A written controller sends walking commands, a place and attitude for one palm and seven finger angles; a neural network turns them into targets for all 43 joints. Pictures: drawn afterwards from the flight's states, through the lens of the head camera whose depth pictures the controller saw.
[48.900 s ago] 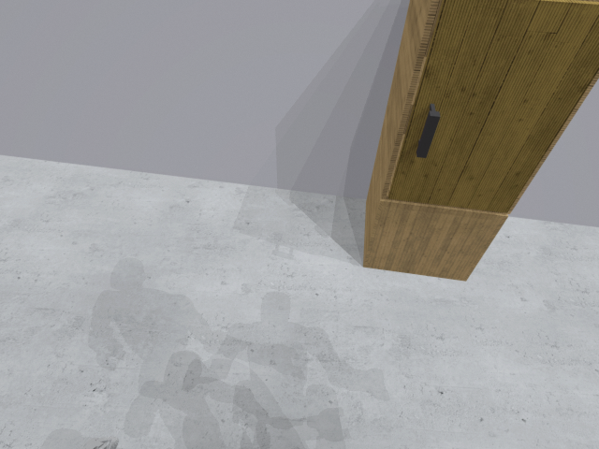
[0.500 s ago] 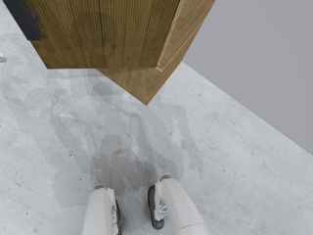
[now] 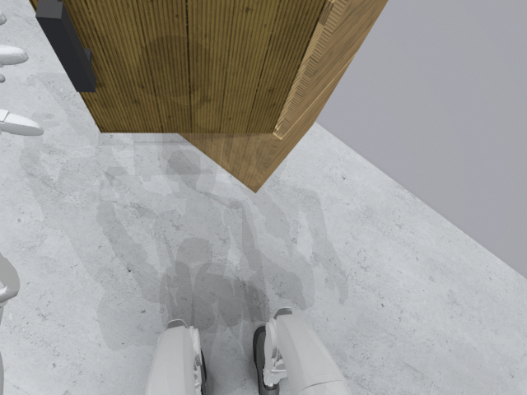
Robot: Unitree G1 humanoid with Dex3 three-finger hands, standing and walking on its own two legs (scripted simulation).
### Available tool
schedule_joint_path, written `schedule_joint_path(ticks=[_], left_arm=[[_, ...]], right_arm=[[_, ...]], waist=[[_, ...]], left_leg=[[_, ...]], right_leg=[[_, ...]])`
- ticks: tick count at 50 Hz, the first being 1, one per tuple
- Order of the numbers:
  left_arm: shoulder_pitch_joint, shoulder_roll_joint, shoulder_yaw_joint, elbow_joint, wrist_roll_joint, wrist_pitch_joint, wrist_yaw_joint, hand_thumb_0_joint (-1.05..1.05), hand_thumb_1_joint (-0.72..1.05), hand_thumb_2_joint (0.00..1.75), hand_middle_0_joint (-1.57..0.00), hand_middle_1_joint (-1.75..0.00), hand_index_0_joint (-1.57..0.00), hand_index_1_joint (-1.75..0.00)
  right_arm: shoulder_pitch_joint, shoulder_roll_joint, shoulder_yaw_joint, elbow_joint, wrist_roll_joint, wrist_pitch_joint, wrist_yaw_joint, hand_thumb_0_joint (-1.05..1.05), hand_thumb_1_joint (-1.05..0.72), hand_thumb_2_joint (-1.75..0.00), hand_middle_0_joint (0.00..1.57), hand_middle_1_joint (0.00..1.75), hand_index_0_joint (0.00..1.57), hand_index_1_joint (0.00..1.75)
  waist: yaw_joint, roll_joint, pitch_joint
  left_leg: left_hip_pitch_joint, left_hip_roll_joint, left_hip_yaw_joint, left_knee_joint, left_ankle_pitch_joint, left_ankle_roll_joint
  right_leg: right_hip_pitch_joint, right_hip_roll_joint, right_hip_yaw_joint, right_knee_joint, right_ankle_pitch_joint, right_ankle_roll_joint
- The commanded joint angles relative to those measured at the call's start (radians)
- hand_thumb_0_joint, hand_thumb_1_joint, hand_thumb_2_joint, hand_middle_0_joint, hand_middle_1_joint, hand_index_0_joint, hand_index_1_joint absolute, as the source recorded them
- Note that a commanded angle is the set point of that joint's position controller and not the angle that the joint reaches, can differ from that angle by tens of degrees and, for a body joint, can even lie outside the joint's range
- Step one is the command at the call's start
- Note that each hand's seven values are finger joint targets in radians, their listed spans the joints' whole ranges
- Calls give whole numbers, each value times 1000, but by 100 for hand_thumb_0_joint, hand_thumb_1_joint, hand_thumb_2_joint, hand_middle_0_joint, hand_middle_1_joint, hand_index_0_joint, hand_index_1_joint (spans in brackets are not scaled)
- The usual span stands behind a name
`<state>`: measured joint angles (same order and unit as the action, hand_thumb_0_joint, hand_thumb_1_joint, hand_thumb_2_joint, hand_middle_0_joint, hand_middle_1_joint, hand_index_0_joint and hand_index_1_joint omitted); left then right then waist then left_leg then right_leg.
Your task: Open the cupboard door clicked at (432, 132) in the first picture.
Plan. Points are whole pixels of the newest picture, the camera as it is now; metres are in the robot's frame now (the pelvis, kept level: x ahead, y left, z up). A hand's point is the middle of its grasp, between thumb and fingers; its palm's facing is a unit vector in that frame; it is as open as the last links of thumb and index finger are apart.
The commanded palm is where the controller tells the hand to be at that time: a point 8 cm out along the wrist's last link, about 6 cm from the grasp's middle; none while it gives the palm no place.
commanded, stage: move the hooked fingers beside the handle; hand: left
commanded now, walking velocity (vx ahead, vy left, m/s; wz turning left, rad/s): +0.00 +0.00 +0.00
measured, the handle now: (72, 38) +0.59 +0.22 +0.05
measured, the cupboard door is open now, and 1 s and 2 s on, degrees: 43 43 43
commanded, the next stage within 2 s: slide the fingers in behind the handle in 0.14 s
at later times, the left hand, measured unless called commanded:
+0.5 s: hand (16, 80) +0.52 +0.27 +0.05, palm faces +0.01 -1.00 -0.02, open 14.0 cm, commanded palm +0.52 +0.29 +0.05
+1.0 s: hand (39, 82) +0.52 +0.25 +0.05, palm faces +0.02 -1.00 +0.00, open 14.0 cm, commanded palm +0.51 +0.27 +0.05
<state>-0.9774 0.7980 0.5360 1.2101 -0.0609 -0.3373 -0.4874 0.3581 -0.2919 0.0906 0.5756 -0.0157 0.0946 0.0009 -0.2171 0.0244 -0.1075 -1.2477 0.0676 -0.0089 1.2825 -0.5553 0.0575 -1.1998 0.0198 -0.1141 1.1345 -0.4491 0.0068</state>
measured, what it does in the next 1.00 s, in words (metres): stands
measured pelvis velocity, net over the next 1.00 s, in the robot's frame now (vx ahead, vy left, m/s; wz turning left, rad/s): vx -0.01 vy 0.00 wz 0.00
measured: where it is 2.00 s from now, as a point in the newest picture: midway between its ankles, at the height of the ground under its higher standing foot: (232, 386)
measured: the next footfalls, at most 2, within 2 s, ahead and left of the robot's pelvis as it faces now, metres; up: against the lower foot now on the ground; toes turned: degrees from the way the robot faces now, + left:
none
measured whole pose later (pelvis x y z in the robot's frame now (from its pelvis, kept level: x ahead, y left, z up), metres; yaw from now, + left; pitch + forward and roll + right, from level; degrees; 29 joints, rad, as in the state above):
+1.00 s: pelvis -0.01 +0.00 +0.00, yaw +0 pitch +28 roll -6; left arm -0.96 0.68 0.49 1.19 -0.08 -0.39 -0.40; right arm 0.36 -0.28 0.08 0.60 -0.02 0.08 0.01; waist -0.21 0.03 -0.11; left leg -1.23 0.06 0.00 1.28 -0.55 0.06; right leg -1.20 0.02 -0.10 1.15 -0.45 0.00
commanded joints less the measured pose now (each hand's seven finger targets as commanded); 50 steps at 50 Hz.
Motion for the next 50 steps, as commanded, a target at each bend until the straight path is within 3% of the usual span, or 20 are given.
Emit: schedule_joint_path(ticks=[1, 6, 8, 10, 12, 14, 16, 19, 21, 23, 31, 34, 36, 38, 41, 42, 45, 47, 48, 50], left_arm=[[-395, 299, 30, -252, -35, -92, 7, 0, -50, 30, -30, -120, -30, -120], [-372, 253, 3, -219, -40, -82, 1, 0, -50, 30, -30, -120, -30, -120], [-393, 295, 29, -217, -38, -77, 7, 0, -50, 30, -30, -120, -30, -120], [-399, 284, 20, -196, -40, -74, 7, 0, -50, 30, -30, -120, -30, -120], [-422, 352, 48, -180, -26, -74, 11, 0, -50, 30, -30, -120, -30, -120], [-444, 306, 8, -209, -27, -82, 9, 0, -50, 30, -30, -120, -30, -120], [-433, 306, 18, -224, -37, -93, 4, 0, -50, 30, -30, -120, -30, -120], [-416, 258, -14, -176, -37, -71, 0, 0, -50, 30, -30, -120, -30, -120], [-435, 259, -12, -190, -39, -64, 7, 0, -50, 30, -30, -120, -30, -120], [-429, 307, 25, -199, -33, -61, 18, 0, -50, 30, -30, -120, -30, -120], [-419, 240, 4, -245, -37, -83, 53, 0, -50, 30, -30, -120, -30, -120], [-404, 254, 13, -241, -32, -76, 61, 0, -50, 30, -30, -120, -30, -120], [-386, 207, -15, -247, -31, -81, 67, 0, -50, 30, -30, -120, -30, -120], [-389, 203, -12, -212, -35, -79, 76, 0, -50, 30, -30, -120, -30, -120], [-390, 167, -32, -227, -37, -94, 82, 0, -50, 30, -30, -120, -30, -120], [-412, 177, -24, -235, -40, -100, 86, 0, -50, 30, -30, -120, -30, -120], [-385, 172, -14, -255, -44, -115, 93, 0, -50, 30, -30, -120, -30, -120], [-358, 131, -38, -218, -47, -109, 93, 0, -50, 30, -30, -120, -30, -120], [-359, 142, -30, -207, -45, -105, 94, 0, -50, 30, -30, -120, -30, -120], [-389, 157, -30, -215, -40, -111, 99, 0, -50, 30, -30, -120, -30, -120]], right_arm=[[214, -212, -84, -16, -3, -3, -18, 0, -90, -90, 20, 30, 20, 30], [205, -210, -85, -13, 2, 0, -18, 0, -90, -90, 20, 30, 20, 30], [200, -213, -82, -16, 2, -2, -22, 0, -90, -90, 20, 30, 20, 30], [195, -209, -78, -20, 5, -6, -24, 0, -90, -90, 20, 30, 20, 30], [188, -215, -71, -22, 4, -11, -30, 0, -90, -90, 20, 30, 20, 30], [189, -209, -69, -22, 2, -15, -28, 0, -90, -90, 20, 30, 20, 30], [194, -213, -74, -18, 1, -17, -26, 0, -90, -90, 20, 30, 20, 30], [192, -210, -73, -16, 6, -17, -24, 0, -90, -90, 20, 30, 20, 30], [197, -213, -73, -13, 4, -17, -24, 0, -90, -90, 20, 30, 20, 30], [202, -215, -72, -17, 2, -18, -26, 0, -90, -90, 20, 30, 20, 30], [212, -208, -82, -3, -3, -21, -15, 0, -90, -90, 20, 30, 20, 30], [209, -205, -79, -7, -3, -18, -16, 0, -90, -90, 20, 30, 20, 30], [210, -200, -84, -5, -2, -19, -12, 0, -90, -90, 20, 30, 20, 30], [207, -201, -81, -4, -2, -19, -12, 0, -90, -90, 20, 30, 20, 30], [207, -198, -86, -1, -3, -22, -11, 0, -90, -90, 20, 30, 20, 30], [209, -200, -87, 3, -6, -23, -13, 0, -90, -90, 20, 30, 20, 30], [211, -198, -90, -1, -7, -23, -8, 0, -90, -90, 20, 30, 20, 30], [203, -194, -90, -1, -5, -20, -5, 0, -90, -90, 20, 30, 20, 30], [201, -196, -89, -2, -4, -18, -7, 0, -90, -90, 20, 30, 20, 30], [198, -195, -85, -7, -4, -20, -9, 0, -90, -90, 20, 30, 20, 30]], waist=[[4, 304, -583], [3, 288, -558], [1, 253, -555], [-7, 237, -533], [-9, 223, -522], [-13, 254, -545], [-6, 272, -590], [-14, 244, -545], [-15, 268, -550], [-3, 250, -576], [-1, 270, -601], [3, 239, -574], [5, 268, -579], [-5, 212, -523], [-4, 249, -539], [-10, 222, -539], [7, 235, -571], [-2, 212, -532], [-2, 183, -515], [-2, 204, -515]], left_leg=[[604, -1, -118, -128, 620, -50], [606, 0, -122, -132, 610, -51], [557, -5, -114, -129, 561, -42], [515, -9, -103, -122, 515, -32], [452, -11, -96, -118, 464, -27], [472, -11, -96, -119, 462, -27], [520, -8, -107, -114, 507, -35], [482, -9, -103, -116, 457, -30], [504, -8, -108, -122, 468, -32], [481, -11, -105, -119, 456, -30], [559, -6, -120, -137, 500, -43], [497, -10, -100, -138, 471, -32], [545, -9, -108, -145, 499, -40], [484, -11, -102, -149, 433, -33], [532, -11, -107, -155, 461, -40], [520, -9, -106, -148, 456, -37], [546, -12, -108, -150, 500, -41], [520, -14, -99, -151, 482, -38], [486, -14, -94, -150, 447, -34], [467, -18, -92, -148, 424, -31]], right_leg=[[130, 40, 42, -71, 249, -34], [114, 39, 39, -76, 234, -32], [148, 38, 42, -74, 238, -29], [151, 40, 49, -74, 232, -32], [180, 38, 54, -69, 220, -29], [172, 38, 54, -68, 216, -30], [159, 38, 50, -60, 227, -34], [141, 39, 50, -67, 201, -30], [127, 37, 47, -66, 203, -31], [156, 37, 51, -65, 203, -29], [134, 38, 43, -70, 206, -33], [186, 36, 52, -76, 220, -29], [157, 38, 47, -77, 220, -33], [167, 38, 48, -85, 193, -30], [144, 37, 44, -83, 199, -34], [153, 36, 48, -82, 204, -31], [171, 37, 46, -76, 224, -36], [170, 37, 48, -86, 223, -31], [181, 36, 50, -87, 212, -29], [184, 36, 55, -79, 202, -34]])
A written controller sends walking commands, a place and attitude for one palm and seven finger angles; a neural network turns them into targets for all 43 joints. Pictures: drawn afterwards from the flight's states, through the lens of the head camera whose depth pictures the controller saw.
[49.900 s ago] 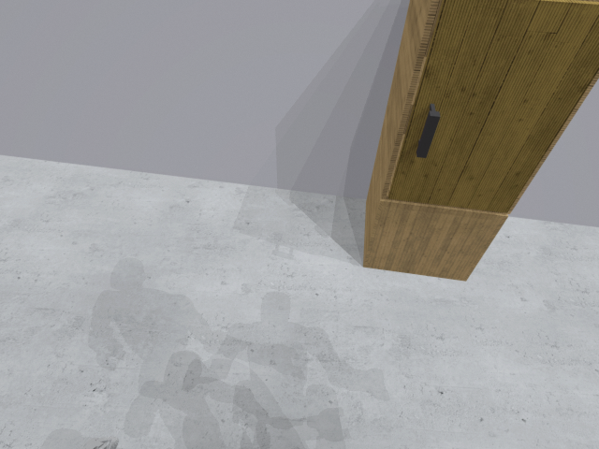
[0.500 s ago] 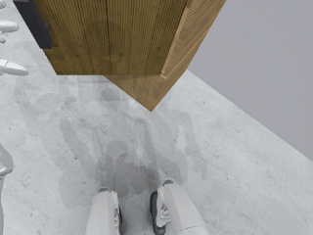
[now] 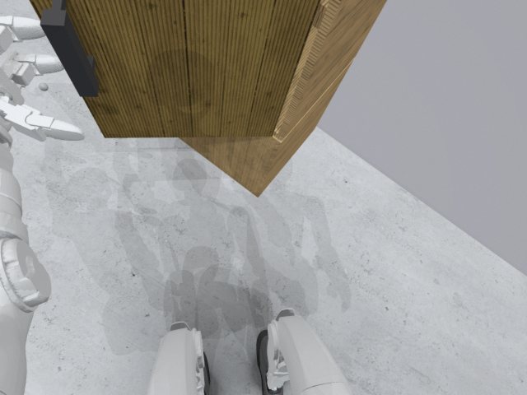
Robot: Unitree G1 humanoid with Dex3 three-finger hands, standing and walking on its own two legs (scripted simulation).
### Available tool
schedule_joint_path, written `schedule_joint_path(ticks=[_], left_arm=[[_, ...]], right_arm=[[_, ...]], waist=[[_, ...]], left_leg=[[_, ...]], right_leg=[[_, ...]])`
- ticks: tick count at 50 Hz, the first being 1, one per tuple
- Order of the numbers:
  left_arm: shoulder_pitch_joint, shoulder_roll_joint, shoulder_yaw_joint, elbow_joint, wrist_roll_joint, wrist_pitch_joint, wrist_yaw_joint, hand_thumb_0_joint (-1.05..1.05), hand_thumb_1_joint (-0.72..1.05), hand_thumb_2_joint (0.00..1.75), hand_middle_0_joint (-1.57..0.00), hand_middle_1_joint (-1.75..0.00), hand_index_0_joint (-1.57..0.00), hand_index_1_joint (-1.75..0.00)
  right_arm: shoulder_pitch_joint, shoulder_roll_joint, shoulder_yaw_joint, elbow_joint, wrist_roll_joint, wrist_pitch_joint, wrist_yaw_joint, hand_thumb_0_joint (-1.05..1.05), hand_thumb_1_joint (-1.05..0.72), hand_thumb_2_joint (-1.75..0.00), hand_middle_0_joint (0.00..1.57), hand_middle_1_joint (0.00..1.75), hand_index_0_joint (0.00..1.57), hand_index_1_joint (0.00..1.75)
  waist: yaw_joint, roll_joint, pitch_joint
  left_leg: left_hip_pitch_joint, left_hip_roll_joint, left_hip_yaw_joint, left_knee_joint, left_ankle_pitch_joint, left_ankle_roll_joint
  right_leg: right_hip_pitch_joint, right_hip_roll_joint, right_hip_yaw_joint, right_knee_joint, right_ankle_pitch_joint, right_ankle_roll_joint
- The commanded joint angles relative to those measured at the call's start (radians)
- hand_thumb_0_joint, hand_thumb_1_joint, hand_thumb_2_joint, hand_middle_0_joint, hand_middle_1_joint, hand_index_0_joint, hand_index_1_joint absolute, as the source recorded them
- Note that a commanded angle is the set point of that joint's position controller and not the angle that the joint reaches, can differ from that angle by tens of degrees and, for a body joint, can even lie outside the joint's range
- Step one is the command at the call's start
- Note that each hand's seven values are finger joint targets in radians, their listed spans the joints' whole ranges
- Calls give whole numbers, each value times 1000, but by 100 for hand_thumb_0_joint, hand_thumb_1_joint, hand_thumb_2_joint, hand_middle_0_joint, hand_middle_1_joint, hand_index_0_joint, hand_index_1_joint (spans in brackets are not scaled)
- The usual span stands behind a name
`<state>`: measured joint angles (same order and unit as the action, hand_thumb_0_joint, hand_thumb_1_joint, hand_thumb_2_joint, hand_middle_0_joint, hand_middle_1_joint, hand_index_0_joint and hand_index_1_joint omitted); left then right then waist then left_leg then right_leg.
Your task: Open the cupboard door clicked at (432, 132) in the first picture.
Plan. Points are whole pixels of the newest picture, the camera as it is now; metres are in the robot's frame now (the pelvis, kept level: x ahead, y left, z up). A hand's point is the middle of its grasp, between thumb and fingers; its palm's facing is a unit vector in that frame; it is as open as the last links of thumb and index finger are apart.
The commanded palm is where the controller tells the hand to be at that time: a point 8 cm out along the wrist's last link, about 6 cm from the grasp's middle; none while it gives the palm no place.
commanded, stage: slide the fingers in behind the handle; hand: left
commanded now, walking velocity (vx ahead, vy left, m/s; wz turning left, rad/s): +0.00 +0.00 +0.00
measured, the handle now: (75, 45) +0.60 +0.22 +0.05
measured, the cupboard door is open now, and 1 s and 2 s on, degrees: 43 43 46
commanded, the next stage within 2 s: close the thumb around the handle in 0.84 s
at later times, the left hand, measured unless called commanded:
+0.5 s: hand (70, 86) +0.53 +0.22 +0.05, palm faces +0.01 -1.00 +0.00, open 14.0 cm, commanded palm +0.52 +0.25 +0.05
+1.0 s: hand (75, 84) +0.53 +0.22 +0.05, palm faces +0.01 -1.00 -0.01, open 14.0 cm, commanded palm +0.52 +0.24 +0.05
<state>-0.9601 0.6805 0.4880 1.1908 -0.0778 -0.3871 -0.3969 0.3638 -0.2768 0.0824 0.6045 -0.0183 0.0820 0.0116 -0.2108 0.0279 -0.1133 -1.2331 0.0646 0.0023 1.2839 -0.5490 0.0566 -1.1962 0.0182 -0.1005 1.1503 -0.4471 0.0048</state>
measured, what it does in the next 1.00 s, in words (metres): stands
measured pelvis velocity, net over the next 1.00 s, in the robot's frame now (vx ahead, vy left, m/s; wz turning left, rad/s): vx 0.00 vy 0.00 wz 0.01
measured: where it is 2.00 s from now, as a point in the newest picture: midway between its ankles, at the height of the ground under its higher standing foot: (236, 390)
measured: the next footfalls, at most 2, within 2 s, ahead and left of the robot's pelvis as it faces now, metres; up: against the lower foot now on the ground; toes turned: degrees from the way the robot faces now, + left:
none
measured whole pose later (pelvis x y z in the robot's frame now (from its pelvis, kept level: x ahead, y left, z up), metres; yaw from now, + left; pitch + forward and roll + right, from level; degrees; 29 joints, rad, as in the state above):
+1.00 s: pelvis +0.00 +0.00 +0.00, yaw +1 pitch +28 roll -6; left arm -0.97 0.60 0.43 1.19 -0.07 -0.42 -0.31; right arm 0.35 -0.27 0.07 0.62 -0.03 0.08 0.02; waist -0.21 0.04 -0.12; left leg -1.23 0.06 0.00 1.28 -0.55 0.05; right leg -1.20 0.01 -0.10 1.16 -0.46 0.00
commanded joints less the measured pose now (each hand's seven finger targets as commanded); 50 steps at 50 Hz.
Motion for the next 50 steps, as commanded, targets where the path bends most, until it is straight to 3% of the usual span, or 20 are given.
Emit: schedule_joint_path(ticks=[1, 5, 7, 9, 12, 17, 20, 23, 25, 27, 30, 31, 35, 39, 41, 43, 44, 45, 48, 50], left_arm=[[-429, 268, 9, -200, -18, -64, 12, 0, -50, 30, -30, -120, -30, -120], [-432, 257, 12, -263, -28, -92, 17, 0, -50, 30, -30, -120, -30, -120], [-440, 188, -36, -233, -28, -84, 19, 0, -50, 30, -30, -120, -30, -120], [-427, 190, -29, -184, -26, -65, 29, 0, -50, 30, -30, -120, -30, -120], [-472, 184, -34, -253, -19, -74, 45, 0, -50, 30, -30, -120, -30, -120], [-435, 144, -45, -239, -18, -78, 69, 0, -50, 30, -30, -120, -30, -120], [-421, 160, -28, -208, -17, -77, 79, 0, -50, 30, -30, -120, -30, -120], [-453, 151, -42, -232, -7, -85, 88, 0, -50, 30, -30, -120, -30, -120], [-437, 210, 9, -237, -12, -98, 92, 0, -50, 30, -30, -120, -30, -120], [-428, 161, -26, -260, -10, -104, 88, 0, -50, 30, -30, -120, -30, -120], [-382, 180, -3, -205, -15, -93, 83, 0, -50, 30, -30, -120, -30, -120], [-393, 217, 15, -219, -10, -93, 83, 0, -50, 30, -30, -120, -30, -120], [-377, 166, -19, -262, -21, -101, 76, 0, -50, 30, -30, -120, -30, -120], [-417, 160, -28, -221, -18, -96, 87, 0, -50, 30, -30, -120, -30, -120], [-420, 175, -21, -220, -11, -104, 88, 0, -50, 30, -30, -120, -30, -120], [-429, 135, -53, -196, -9, -96, 88, 0, -50, 30, -30, -120, -30, -120], [-429, 163, -33, -190, -8, -94, 90, 0, -50, 30, -30, -120, -30, -120], [-450, 145, -52, -191, -10, -97, 88, 0, -50, 30, -30, -120, -30, -120], [-450, 152, -40, -232, -11, -103, 90, 0, -44, 32, -30, -121, -30, -121], [-432, 170, -19, -226, -18, -105, 92, 0, -33, 37, -31, -122, -31, -122]], right_arm=[[191, -209, -78, -30, -3, -7, -21, 0, -90, -90, 20, 30, 20, 30], [194, -207, -85, -30, -7, -13, -18, 0, -90, -90, 20, 30, 20, 30], [191, -206, -87, -17, -6, -10, -15, 0, -90, -90, 20, 30, 20, 30], [194, -210, -86, -15, -4, -8, -18, 0, -90, -90, 20, 30, 20, 30], [197, -204, -89, -14, -12, -11, -16, 0, -90, -90, 20, 30, 20, 30], [198, -195, -90, -16, -13, -5, -8, 0, -90, -90, 20, 30, 20, 30], [197, -198, -87, -19, -12, -4, -8, 0, -90, -90, 20, 30, 20, 30], [193, -193, -89, -18, -13, -5, -7, 0, -90, -90, 20, 30, 20, 30], [200, -199, -89, -23, -15, -5, -10, 0, -90, -90, 20, 30, 20, 30], [197, -190, -91, -23, -14, -5, -6, 0, -90, -90, 20, 30, 20, 30], [198, -193, -89, -26, -10, -1, -5, 0, -90, -90, 20, 30, 20, 30], [195, -197, -87, -28, -11, 0, -6, 0, -90, -90, 20, 30, 20, 30], [195, -190, -92, -34, -7, -1, -6, 0, -90, -90, 20, 30, 20, 30], [193, -195, -91, -18, -8, -2, -9, 0, -90, -90, 20, 30, 20, 30], [193, -195, -90, -18, -9, -5, -11, 0, -90, -90, 20, 30, 20, 30], [190, -191, -90, -15, -9, -7, -11, 0, -90, -90, 20, 30, 20, 30], [193, -196, -89, -14, -9, -6, -14, 0, -90, -90, 20, 30, 20, 30], [196, -195, -87, -14, -10, -9, -15, 0, -90, -90, 20, 30, 20, 30], [197, -196, -92, -13, -13, -10, -13, 0, -90, -90, 20, 30, 20, 30], [204, -197, -92, -16, -14, -10, -11, 0, -90, -90, 20, 30, 20, 30]], waist=[[-15, 206, -515], [1, 264, -592], [-19, 256, -553], [-24, 207, -512], [-13, 273, -591], [-11, 236, -578], [-18, 182, -536], [-14, 226, -550], [-4, 194, -575], [-3, 233, -605], [-3, 174, -546], [6, 191, -560], [12, 228, -583], [-13, 172, -523], [-4, 196, -549], [-21, 185, -526], [-18, 168, -522], [-27, 193, -516], [-6, 230, -596], [-5, 199, -598]], left_leg=[[466, -13, -106, -148, 423, -32], [552, -11, -119, -142, 508, -45], [573, -6, -133, -147, 504, -53], [527, -9, -127, -152, 456, -45], [593, -9, -136, -145, 529, -56], [576, -10, -128, -143, 559, -54], [514, -13, -118, -148, 491, -41], [533, -15, -115, -151, 482, -45], [520, -16, -114, -145, 504, -42], [560, -15, -112, -143, 561, -48], [492, -18, -100, -143, 512, -37], [485, -18, -99, -146, 503, -39], [548, -16, -104, -152, 549, -45], [490, -17, -100, -155, 456, -38], [499, -20, -100, -154, 460, -39], [491, -20, -99, -149, 445, -36], [475, -19, -100, -149, 438, -35], [491, -19, -105, -151, 448, -36], [546, -19, -109, -144, 506, -44], [536, -19, -109, -141, 532, -42]], right_leg=[[169, 36, 39, -94, 202, -30], [158, 36, 36, -80, 228, -37], [105, 36, 25, -85, 205, -34], [120, 35, 27, -95, 194, -32], [111, 32, 23, -80, 216, -34], [141, 35, 25, -85, 246, -33], [168, 38, 30, -90, 234, -33], [156, 34, 31, -91, 224, -32], [194, 36, 37, -83, 250, -34], [191, 34, 35, -82, 281, -32], [216, 38, 40, -88, 278, -31], [230, 35, 42, -84, 277, -30], [211, 35, 40, -86, 283, -35], [203, 35, 41, -99, 239, -29], [206, 34, 43, -95, 240, -31], [185, 34, 42, -97, 229, -29], [192, 33, 42, -96, 228, -29], [172, 33, 40, -93, 224, -32], [182, 32, 40, -85, 250, -33], [206, 34, 39, -81, 278, -33]])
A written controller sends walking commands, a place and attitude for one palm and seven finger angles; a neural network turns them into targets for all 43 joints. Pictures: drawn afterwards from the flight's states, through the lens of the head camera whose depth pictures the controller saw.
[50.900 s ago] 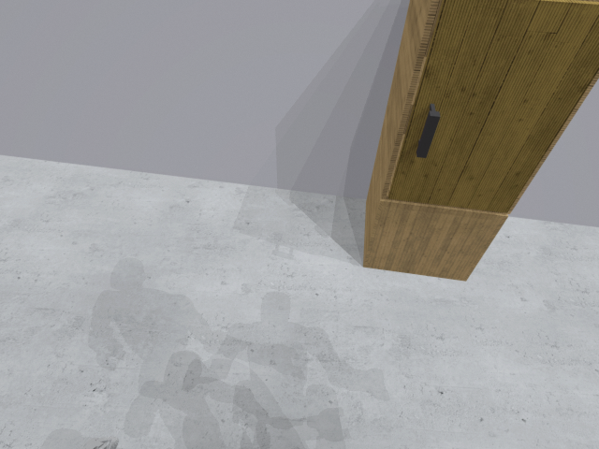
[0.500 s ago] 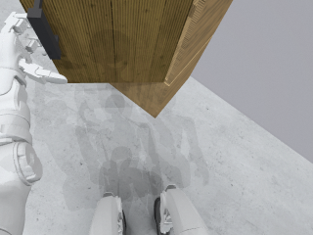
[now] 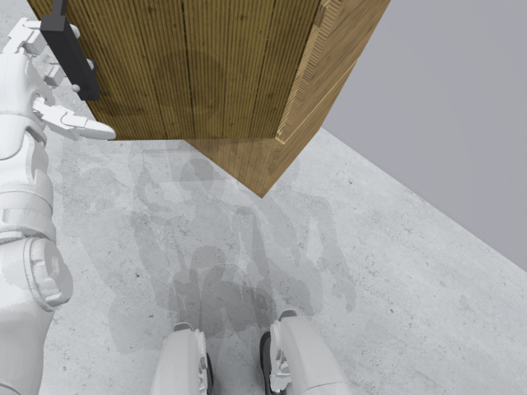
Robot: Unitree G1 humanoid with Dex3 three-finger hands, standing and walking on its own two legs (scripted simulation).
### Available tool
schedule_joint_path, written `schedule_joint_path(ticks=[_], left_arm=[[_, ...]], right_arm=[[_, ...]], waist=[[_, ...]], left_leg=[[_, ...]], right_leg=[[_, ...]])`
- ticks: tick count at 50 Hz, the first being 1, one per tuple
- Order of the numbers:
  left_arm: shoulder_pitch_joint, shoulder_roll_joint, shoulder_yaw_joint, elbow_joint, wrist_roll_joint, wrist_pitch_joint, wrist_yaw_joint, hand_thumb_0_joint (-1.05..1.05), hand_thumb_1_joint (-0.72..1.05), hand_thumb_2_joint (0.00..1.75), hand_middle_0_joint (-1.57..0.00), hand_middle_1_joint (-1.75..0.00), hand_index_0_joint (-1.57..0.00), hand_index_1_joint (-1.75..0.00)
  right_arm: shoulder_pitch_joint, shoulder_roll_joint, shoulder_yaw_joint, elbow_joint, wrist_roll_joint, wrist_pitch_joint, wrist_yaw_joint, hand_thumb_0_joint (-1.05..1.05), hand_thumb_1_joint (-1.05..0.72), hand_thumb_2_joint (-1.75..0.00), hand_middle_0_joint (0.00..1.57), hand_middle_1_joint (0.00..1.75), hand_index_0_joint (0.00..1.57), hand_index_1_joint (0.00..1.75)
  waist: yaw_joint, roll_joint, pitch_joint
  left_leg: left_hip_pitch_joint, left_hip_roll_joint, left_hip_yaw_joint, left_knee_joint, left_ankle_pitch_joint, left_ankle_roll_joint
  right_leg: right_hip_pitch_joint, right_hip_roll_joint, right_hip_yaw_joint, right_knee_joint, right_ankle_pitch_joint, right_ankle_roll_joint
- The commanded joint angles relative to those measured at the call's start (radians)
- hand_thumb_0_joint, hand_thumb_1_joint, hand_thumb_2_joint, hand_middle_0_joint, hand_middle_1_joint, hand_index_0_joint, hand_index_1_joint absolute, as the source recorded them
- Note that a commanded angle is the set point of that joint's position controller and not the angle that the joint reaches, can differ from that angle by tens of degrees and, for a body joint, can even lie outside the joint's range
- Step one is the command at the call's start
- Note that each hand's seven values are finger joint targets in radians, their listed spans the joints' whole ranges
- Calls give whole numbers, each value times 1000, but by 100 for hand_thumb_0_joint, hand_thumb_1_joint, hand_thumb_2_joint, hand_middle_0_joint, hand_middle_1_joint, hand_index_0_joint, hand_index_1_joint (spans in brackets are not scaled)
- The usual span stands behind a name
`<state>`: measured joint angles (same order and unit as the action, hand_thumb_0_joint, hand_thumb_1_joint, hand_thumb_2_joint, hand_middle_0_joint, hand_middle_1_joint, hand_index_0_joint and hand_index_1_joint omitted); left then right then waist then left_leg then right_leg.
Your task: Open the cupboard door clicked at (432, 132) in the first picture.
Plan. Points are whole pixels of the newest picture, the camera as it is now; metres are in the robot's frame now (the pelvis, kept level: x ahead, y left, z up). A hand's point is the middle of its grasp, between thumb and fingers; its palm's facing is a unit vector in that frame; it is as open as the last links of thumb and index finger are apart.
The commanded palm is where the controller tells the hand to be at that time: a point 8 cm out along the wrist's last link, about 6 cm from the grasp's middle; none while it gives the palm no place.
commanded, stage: close the thumb around the handle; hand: left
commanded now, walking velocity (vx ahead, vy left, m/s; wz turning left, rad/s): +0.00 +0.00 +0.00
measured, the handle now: (76, 50) +0.59 +0.22 +0.05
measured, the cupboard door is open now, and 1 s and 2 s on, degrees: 43 46 91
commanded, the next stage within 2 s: pull the door open along its arc in 0.64 s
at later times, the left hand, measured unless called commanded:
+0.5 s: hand (79, 86) +0.53 +0.21 +0.05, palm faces +0.01 -1.00 -0.02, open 6.8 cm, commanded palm +0.52 +0.24 +0.05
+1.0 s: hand (86, 98) +0.51 +0.20 +0.05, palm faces +0.00 -1.00 -0.02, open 6.6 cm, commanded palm +0.47 +0.23 +0.05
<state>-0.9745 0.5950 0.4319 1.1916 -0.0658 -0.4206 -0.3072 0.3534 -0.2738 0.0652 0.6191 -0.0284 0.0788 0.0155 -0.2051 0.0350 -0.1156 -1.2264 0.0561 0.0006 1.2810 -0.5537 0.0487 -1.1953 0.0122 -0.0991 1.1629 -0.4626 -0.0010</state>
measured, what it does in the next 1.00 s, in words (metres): stands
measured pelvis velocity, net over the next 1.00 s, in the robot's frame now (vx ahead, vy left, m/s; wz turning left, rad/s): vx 0.00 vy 0.00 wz -0.01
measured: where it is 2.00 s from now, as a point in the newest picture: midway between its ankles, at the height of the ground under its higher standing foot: (239, 392)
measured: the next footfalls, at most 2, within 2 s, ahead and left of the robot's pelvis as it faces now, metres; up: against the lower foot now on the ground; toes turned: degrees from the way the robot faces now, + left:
none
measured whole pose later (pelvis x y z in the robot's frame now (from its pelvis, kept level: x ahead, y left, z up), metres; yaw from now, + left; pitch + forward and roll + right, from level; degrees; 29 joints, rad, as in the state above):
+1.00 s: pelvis +0.00 +0.00 +0.01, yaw -1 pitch +27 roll -4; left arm -0.86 0.53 0.42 1.08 -0.10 -0.41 -0.28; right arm 0.37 -0.26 0.06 0.59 -0.01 0.09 0.03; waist -0.19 0.04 -0.12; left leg -1.18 0.06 0.03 1.25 -0.55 0.05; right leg -1.17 0.02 -0.07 1.15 -0.46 0.00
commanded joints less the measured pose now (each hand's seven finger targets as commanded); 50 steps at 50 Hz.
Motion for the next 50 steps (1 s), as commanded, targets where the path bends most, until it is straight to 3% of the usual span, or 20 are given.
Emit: schedule_joint_path(ticks=[1, 4, 6, 8, 9, 11, 13, 18, 22, 24, 29, 32, 33, 35, 37, 38, 41, 45, 48, 50], left_arm=[[-382, 264, 49, -202, -26, -64, 2, 0, -28, 40, -32, -122, -32, -122], [-375, 254, 32, -213, -18, -54, 3, 0, -11, 47, -33, -124, -33, -124], [-398, 255, 31, -257, -20, -68, 4, 0, 0, 52, -34, -125, -34, -125], [-367, 235, 24, -212, -22, -61, 8, 0, 12, 56, -34, -127, -34, -127], [-402, 232, 17, -235, -26, -63, 8, 0, 17, 59, -35, -127, -35, -127], [-406, 245, 21, -239, -19, -72, 10, 0, 28, 64, -36, -128, -36, -128], [-407, 241, 23, -221, -20, -69, 13, 0, 40, 68, -36, -130, -36, -130], [-429, 231, 7, -207, -17, -69, 10, 0, 68, 80, -38, -133, -38, -133], [-425, 238, 19, -209, -22, -67, 9, 0, 90, 90, -40, -135, -40, -135], [-412, 223, 9, -209, -22, -62, 7, 0, 90, 90, -40, -135, -40, -135], [-402, 271, 39, -183, -13, -51, 12, 0, 90, 90, -40, -135, -40, -135], [-416, 253, 24, -174, -7, -50, 22, 0, 90, 90, -40, -135, -40, -135], [-418, 268, 38, -162, -7, -46, 25, 0, 90, 90, -40, -135, -40, -135], [-448, 301, 53, -175, -5, -51, 25, 0, 90, 90, -40, -135, -40, -135], [-445, 262, 20, -167, 1, -47, 23, 0, 90, 90, -40, -135, -40, -135], [-412, 219, -2, -174, -5, -46, 20, 0, 90, 90, -40, -135, -40, -135], [-351, 233, 24, -210, -17, -52, 20, 0, 90, 90, -40, -135, -40, -135], [-236, 197, 19, -251, -32, -54, 15, 0, 90, 90, -40, -135, -40, -135], [-116, 145, 1, -292, -59, -45, 12, 0, 90, 90, -40, -135, -40, -135], [-41, 123, -2, -369, -73, -51, 16, 0, 90, 90, -40, -135, -40, -135]], right_arm=[[209, -199, -76, -32, -1, -4, -15, 0, -90, -90, 20, 30, 20, 30], [201, -193, -71, -44, 3, 0, -12, 0, -90, -90, 20, 30, 20, 30], [201, -194, -74, -43, 1, -1, -12, 0, -90, -90, 20, 30, 20, 30], [198, -193, -73, -41, 4, -1, -11, 0, -90, -90, 20, 30, 20, 30], [197, -194, -74, -39, 2, -3, -13, 0, -90, -90, 20, 30, 20, 30], [199, -195, -73, -38, 1, -4, -13, 0, -90, -90, 20, 30, 20, 30], [204, -195, -74, -33, 0, -7, -13, 0, -90, -90, 20, 30, 20, 30], [205, -196, -73, -27, -1, -6, -16, 0, -90, -90, 20, 30, 20, 30], [210, -197, -73, -26, -3, -6, -15, 0, -90, -90, 20, 30, 20, 30], [210, -194, -74, -29, -1, -7, -14, 0, -90, -90, 20, 30, 20, 30], [206, -196, -69, -38, 2, -2, -18, 0, -90, -90, 20, 30, 20, 30], [205, -193, -68, -38, 1, -5, -17, 0, -90, -90, 20, 30, 20, 30], [207, -196, -67, -36, 0, -4, -19, 0, -90, -90, 20, 30, 20, 30], [208, -197, -64, -40, 0, -7, -22, 0, -90, -90, 20, 30, 20, 30], [205, -195, -64, -41, 0, -8, -20, 0, -90, -90, 20, 30, 20, 30], [205, -192, -67, -46, 0, -9, -17, 0, -90, -90, 20, 30, 20, 30], [202, -195, -71, -53, 0, -8, -12, 0, -90, -90, 20, 30, 20, 30], [193, -189, -77, -71, 7, -3, -5, 0, -90, -90, 20, 30, 20, 30], [167, -182, -84, -90, 20, -1, -1, 0, -90, -90, 20, 30, 20, 30], [156, -177, -89, -106, 24, -5, 1, 0, -90, -90, 20, 30, 20, 30]], waist=[[-6, 170, -588], [-2, 167, -562], [1, 212, -589], [-6, 174, -540], [-17, 164, -543], [-5, 206, -562], [-16, 169, -550], [-23, 187, -535], [-16, 187, -573], [-19, 177, -567], [-10, 155, -528], [-15, 186, -528], [-23, 147, -520], [-22, 152, -526], [-27, 175, -529], [-17, 178, -534], [11, 205, -584], [35, 147, -596], [53, 92, -550], [77, 117, -572]], left_leg=[[503, -11, -98, -135, 522, -31], [465, -15, -88, -142, 483, -26], [511, -13, -94, -145, 510, -32], [490, -11, -93, -151, 482, -31], [475, -12, -88, -147, 467, -26], [506, -11, -96, -151, 483, -33], [487, -12, -94, -146, 473, -28], [492, -11, -98, -144, 477, -30], [500, -11, -99, -139, 497, -31], [491, -13, -95, -142, 493, -28], [424, -17, -82, -140, 442, -22], [441, -16, -88, -139, 439, -25], [424, -14, -89, -136, 426, -22], [402, -17, -85, -133, 416, -17], [428, -15, -93, -135, 418, -23], [446, -16, -93, -142, 423, -25], [489, -14, -94, -149, 473, -33], [489, -17, -85, -163, 487, -31], [447, -24, -60, -191, 426, -25], [478, -27, -53, -206, 466, -28]], right_leg=[[220, 39, 42, -98, 299, -23], [247, 40, 47, -103, 295, -22], [229, 38, 45, -100, 296, -24], [218, 41, 42, -109, 277, -23], [229, 39, 47, -110, 279, -20], [210, 39, 44, -103, 273, -25], [218, 40, 45, -108, 277, -22], [193, 38, 43, -105, 268, -23], [204, 38, 43, -99, 282, -23], [219, 38, 43, -104, 290, -22], [241, 38, 52, -106, 276, -21], [205, 37, 47, -101, 255, -22], [208, 37, 46, -102, 250, -20], [230, 36, 54, -97, 255, -21], [193, 36, 46, -96, 239, -22], [194, 37, 44, -98, 238, -23], [213, 35, 41, -92, 265, -25], [268, 39, 43, -98, 295, -25], [329, 39, 48, -126, 293, -19], [360, 38, 47, -127, 327, -25]])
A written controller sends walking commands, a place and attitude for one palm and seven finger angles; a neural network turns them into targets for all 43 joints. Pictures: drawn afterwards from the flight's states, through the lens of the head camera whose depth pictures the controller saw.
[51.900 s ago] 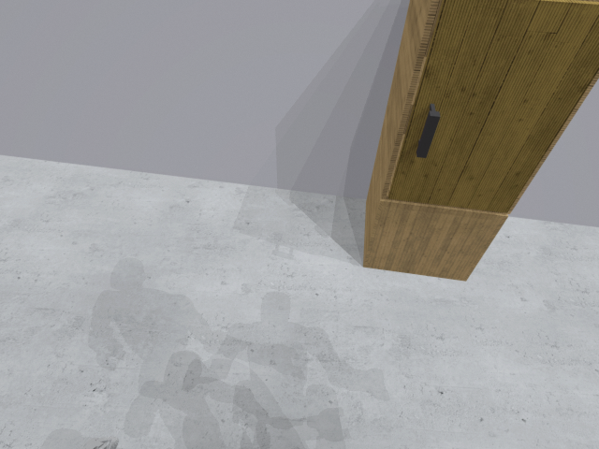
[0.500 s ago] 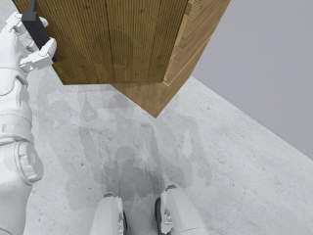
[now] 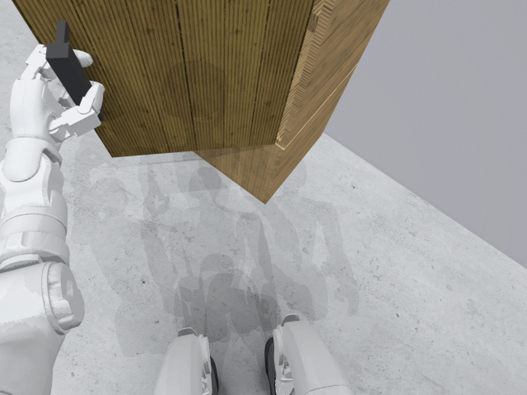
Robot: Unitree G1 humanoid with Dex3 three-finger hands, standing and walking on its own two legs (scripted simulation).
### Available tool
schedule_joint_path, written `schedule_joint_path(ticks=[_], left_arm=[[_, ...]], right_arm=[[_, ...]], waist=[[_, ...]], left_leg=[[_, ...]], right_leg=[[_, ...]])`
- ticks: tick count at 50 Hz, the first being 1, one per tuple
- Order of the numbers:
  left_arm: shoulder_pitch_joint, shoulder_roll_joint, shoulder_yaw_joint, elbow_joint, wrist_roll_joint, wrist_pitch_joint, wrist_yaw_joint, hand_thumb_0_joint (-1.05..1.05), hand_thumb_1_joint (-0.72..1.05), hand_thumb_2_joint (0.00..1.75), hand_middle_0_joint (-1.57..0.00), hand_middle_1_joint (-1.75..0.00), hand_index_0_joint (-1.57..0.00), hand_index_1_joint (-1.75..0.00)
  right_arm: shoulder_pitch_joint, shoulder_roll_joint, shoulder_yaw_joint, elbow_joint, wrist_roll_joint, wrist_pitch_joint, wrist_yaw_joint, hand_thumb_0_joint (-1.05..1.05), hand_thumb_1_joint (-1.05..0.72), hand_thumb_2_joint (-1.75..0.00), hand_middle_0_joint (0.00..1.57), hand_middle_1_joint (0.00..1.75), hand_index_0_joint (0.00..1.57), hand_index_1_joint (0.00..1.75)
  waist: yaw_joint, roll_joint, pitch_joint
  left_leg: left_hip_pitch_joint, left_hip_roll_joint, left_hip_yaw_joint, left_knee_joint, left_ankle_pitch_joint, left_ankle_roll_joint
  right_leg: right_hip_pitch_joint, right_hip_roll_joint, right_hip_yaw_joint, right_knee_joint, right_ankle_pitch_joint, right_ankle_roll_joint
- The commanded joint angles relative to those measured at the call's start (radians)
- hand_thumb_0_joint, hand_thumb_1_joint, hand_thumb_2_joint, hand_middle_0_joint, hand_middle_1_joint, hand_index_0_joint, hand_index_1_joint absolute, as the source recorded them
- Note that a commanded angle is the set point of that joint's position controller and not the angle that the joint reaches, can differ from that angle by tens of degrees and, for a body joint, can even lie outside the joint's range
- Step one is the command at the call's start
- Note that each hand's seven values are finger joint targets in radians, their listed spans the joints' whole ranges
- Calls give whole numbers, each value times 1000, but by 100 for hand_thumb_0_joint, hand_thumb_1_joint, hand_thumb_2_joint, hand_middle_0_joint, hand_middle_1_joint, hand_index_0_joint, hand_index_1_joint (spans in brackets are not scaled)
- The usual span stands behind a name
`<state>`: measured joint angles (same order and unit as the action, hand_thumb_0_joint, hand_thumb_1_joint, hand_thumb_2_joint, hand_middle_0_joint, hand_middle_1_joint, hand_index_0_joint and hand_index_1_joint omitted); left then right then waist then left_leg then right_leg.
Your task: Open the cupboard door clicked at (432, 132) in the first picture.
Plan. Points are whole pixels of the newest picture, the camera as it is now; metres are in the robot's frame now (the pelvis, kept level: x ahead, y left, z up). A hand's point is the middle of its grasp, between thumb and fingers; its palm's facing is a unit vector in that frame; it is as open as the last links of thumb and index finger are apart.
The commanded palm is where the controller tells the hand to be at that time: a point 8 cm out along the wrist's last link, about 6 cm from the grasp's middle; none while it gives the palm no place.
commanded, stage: pull the door open along its arc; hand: left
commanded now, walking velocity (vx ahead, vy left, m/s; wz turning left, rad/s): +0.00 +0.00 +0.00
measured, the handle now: (79, 74) +0.57 +0.23 +0.05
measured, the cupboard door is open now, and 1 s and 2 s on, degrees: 46 91 90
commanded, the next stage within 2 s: open thumb and fingers to let go in 0.78 s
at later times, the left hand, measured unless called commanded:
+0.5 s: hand (153, 202) +0.37 +0.12 +0.05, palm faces +0.41 -0.91 +0.01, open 6.8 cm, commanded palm +0.30 +0.17 +0.05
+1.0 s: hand (214, 245) +0.31 +0.04 +0.05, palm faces +0.42 -0.90 -0.04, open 7.1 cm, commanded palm +0.27 +0.09 +0.05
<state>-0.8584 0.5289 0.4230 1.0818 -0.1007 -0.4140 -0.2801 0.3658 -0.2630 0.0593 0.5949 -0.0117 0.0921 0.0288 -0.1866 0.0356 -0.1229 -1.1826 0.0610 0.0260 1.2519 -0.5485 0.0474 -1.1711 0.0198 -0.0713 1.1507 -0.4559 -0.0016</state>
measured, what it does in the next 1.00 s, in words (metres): shifts its weight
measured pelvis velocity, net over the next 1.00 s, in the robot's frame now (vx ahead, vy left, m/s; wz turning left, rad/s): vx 0.01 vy -0.06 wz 0.11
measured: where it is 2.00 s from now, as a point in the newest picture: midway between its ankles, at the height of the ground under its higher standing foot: outside the picture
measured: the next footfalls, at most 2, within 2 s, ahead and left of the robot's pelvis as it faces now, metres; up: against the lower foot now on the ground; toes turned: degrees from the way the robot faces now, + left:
none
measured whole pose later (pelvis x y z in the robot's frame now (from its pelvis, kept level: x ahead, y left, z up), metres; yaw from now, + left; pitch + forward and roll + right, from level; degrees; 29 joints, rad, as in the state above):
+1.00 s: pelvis +0.01 -0.06 +0.02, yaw +6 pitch +18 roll +1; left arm 0.03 -0.09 -0.17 0.33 0.13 -0.48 0.56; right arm 0.18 -0.19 -0.02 0.62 -0.09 -0.05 0.02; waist -0.01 0.01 -0.17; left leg -0.93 0.02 -0.02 1.14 -0.52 -0.04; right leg -0.94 -0.02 -0.11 1.15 -0.53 -0.08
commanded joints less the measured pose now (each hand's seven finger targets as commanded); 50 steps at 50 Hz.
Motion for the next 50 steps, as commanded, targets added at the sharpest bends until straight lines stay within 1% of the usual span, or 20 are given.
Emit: schedule_joint_path(ticks=[1, 5, 7, 8, 9, 11, 12, 13, 15, 18, 20, 24, 26, 31, 34, 41, 43, 44, 46, 50], left_arm=[[-112, 170, 1, -304, -46, -60, -6, 0, 90, 90, -40, -135, -40, -135], [126, 23, -73, -416, -85, -57, 9, 0, 90, 90, -40, -135, -40, -135], [243, 10, -68, -472, -95, -59, 24, 0, 90, 90, -40, -135, -40, -135], [274, -24, 60, -536, -162, -59, 169, 0, 90, 90, -40, -135, -40, -135], [346, -107, -10, -558, -142, -57, 245, 0, 90, 90, -40, -135, -40, -135], [458, -155, -19, -640, -112, -71, 366, 0, 90, 90, -40, -135, -40, -135], [500, -190, -43, -696, -93, -79, 420, 0, 90, 90, -40, -135, -40, -135], [520, -220, -67, -748, -70, -87, 473, 0, 90, 90, -40, -135, -40, -135], [558, -256, -101, -786, -11, -97, 574, 0, 90, 90, -40, -135, -40, -135], [594, -347, -181, -849, 81, -109, 709, 0, 90, 90, -40, -135, -40, -135], [616, -388, -244, -870, 140, -114, 769, 0, 90, 90, -40, -135, -40, -135], [648, -456, -339, -886, 184, -122, 790, 0, 90, 90, -40, -135, -40, -135], [682, -489, -382, -900, 186, -123, 784, 0, 90, 90, -40, -135, -40, -135], [756, -542, -449, -951, 168, -126, 780, 0, 90, 90, -40, -135, -40, -135], [834, -594, -512, -980, 179, -128, 791, 0, 90, 90, -40, -135, -40, -135], [868, -703, -670, -1035, 262, -114, 825, 0, 90, 90, -40, -135, -40, -135], [799, -676, -656, -1027, 279, -110, 840, 0, 90, 90, -40, -135, -40, -135], [701, -641, -628, -1003, 279, -111, 850, 0, 90, 90, -40, -135, -40, -135], [671, -615, -584, -975, 262, -118, 860, 0, 76, 84, -39, -134, -39, -134], [640, -613, -568, -940, 220, -115, 840, 0, 48, 72, -37, -130, -37, -130]], right_arm=[[140, -184, -89, -85, 10, -19, -10, 0, -90, -90, 20, 30, 20, 30], [101, -166, -100, -119, 24, -27, 1, 0, -90, -90, 20, 30, 20, 30], [76, -163, -107, -133, 29, -31, 3, 0, -90, -90, 20, 30, 20, 30], [44, -138, -104, -151, 17, -42, 3, 0, -90, -90, 20, 30, 20, 30], [29, -130, -104, -153, 14, -53, 11, 0, -90, -90, 20, 30, 20, 30], [18, -118, -106, -154, 1, -64, 22, 0, -90, -90, 20, 30, 20, 30], [10, -109, -106, -157, -5, -66, 28, 0, -90, -90, 20, 30, 20, 30], [2, -101, -107, -159, -14, -67, 34, 0, -90, -90, 20, 30, 20, 30], [-13, -92, -108, -163, -29, -62, 37, 0, -90, -90, 20, 30, 20, 30], [-56, -70, -110, -164, -49, -56, 41, 0, -90, -90, 20, 30, 20, 30], [-75, -62, -112, -167, -59, -54, 36, 0, -90, -90, 20, 30, 20, 30], [-112, -44, -114, -154, -65, -65, 18, 0, -90, -90, 20, 30, 20, 30], [-128, -33, -113, -151, -65, -75, 11, 0, -90, -90, 20, 30, 20, 30], [-165, -18, -108, -150, -65, -105, 5, 0, -90, -90, 20, 30, 20, 30], [-175, -10, -107, -152, -67, -125, 13, 0, -90, -90, 20, 30, 20, 30], [-195, 1, -106, -153, -81, -180, 12, 0, -90, -90, 20, 30, 20, 30], [-194, -2, -103, -140, -85, -191, 6, 0, -90, -90, 20, 30, 20, 30], [-198, -5, -103, -125, -85, -192, -2, 0, -90, -90, 20, 30, 20, 30], [-211, -2, -104, -115, -83, -193, -14, 0, -90, -90, 20, 30, 20, 30], [-219, -6, -105, -113, -74, -193, -22, 0, -90, -90, 20, 30, 20, 30]], waist=[[70, 107, -584], [95, 44, -508], [117, 27, -476], [188, 11, -443], [173, 18, -435], [196, 3, -434], [204, 20, -446], [206, 24, -456], [205, -33, -422], [211, -10, -414], [201, -48, -413], [192, -81, -407], [193, -65, -398], [195, -79, -386], [193, -88, -376], [158, -109, -351], [149, -116, -336], [132, -123, -308], [143, -140, -315], [149, -142, -346]], left_leg=[[462, -30, -78, -182, 496, -31], [456, -36, -57, -214, 512, -31], [430, -39, -43, -229, 487, -34], [387, -45, -35, -255, 474, -42], [392, -44, -31, -261, 463, -49], [403, -40, -29, -268, 514, -60], [419, -39, -25, -268, 555, -65], [431, -38, -20, -262, 579, -66], [409, -37, -27, -258, 573, -67], [411, -44, -23, -253, 537, -67], [409, -46, -28, -247, 511, -62], [406, -59, -19, -250, 428, -56], [414, -64, -13, -251, 420, -53], [404, -74, -10, -248, 383, -48], [400, -77, -11, -248, 378, -49], [382, -78, -24, -223, 328, -45], [352, -82, -29, -208, 280, -45], [327, -82, -30, -195, 242, -44], [288, -88, -30, -183, 201, -45], [277, -92, -26, -183, 179, -44]], right_leg=[[349, 30, 17, -117, 342, -22], [394, 29, 12, -142, 366, -22], [424, 25, 16, -147, 371, -20], [450, 19, 0, -151, 355, -16], [450, 21, 1, -151, 347, -15], [475, 16, -1, -138, 378, -21], [492, 12, 2, -130, 407, -23], [503, 9, 5, -126, 433, -24], [515, 8, 7, -116, 444, -28], [515, -5, 17, -109, 440, -32], [519, -5, 20, -114, 433, -33], [553, -14, 34, -139, 432, -29], [563, -17, 39, -153, 445, -28], [598, -26, 55, -179, 447, -26], [609, -32, 58, -184, 461, -24], [554, -44, 68, -190, 420, -20], [536, -55, 87, -198, 374, -14], [513, -64, 107, -215, 325, -8], [541, -81, 157, -246, 252, 0], [573, -92, 187, -273, 204, 4]])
